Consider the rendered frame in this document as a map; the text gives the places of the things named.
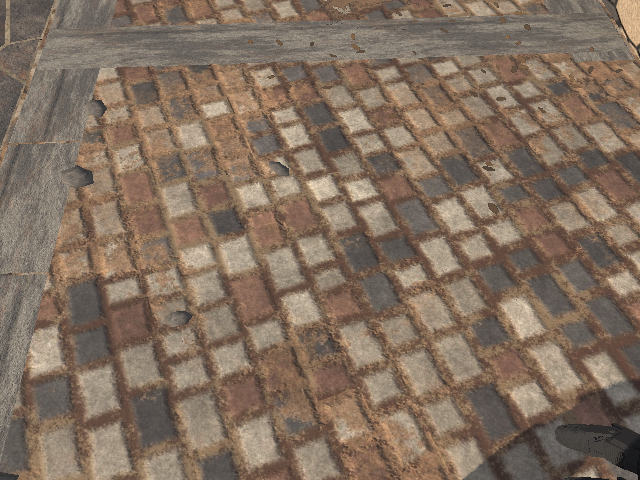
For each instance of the right robot hand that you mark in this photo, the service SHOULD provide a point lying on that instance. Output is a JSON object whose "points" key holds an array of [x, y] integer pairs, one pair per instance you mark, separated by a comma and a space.
{"points": [[618, 444]]}

